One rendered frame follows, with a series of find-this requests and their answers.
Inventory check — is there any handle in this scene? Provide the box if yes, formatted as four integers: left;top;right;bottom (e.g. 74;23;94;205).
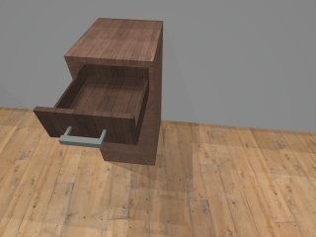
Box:
58;126;107;148

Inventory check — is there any drawer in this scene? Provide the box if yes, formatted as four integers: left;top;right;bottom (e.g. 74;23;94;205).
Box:
33;63;150;145

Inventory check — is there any cabinet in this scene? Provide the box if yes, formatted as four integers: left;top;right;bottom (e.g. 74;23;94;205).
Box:
64;18;164;166

